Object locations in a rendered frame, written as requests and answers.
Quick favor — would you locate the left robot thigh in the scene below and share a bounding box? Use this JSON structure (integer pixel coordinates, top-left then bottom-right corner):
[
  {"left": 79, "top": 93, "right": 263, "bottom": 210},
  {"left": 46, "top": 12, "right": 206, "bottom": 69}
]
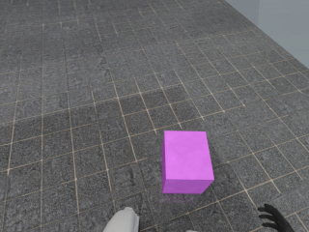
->
[{"left": 102, "top": 210, "right": 139, "bottom": 232}]

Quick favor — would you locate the left robot shin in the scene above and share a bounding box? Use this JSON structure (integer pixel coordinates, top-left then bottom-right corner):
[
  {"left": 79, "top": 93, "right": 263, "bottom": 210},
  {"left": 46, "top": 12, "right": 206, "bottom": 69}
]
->
[{"left": 124, "top": 207, "right": 134, "bottom": 212}]

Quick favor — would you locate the robot right hand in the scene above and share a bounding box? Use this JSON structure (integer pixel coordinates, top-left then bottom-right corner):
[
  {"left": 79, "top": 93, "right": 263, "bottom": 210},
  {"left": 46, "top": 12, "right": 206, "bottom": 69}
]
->
[{"left": 257, "top": 203, "right": 294, "bottom": 232}]

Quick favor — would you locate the carton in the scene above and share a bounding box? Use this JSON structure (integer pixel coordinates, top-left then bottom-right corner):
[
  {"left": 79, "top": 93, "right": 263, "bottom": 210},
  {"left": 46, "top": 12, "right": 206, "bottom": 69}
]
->
[{"left": 161, "top": 130, "right": 214, "bottom": 194}]

